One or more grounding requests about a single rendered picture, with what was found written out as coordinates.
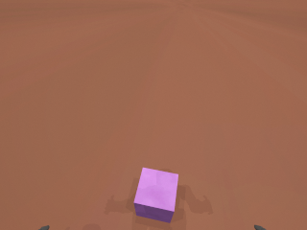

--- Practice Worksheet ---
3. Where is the carton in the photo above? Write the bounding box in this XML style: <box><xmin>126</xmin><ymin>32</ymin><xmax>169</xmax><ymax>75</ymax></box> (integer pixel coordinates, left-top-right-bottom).
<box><xmin>133</xmin><ymin>168</ymin><xmax>178</xmax><ymax>223</ymax></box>

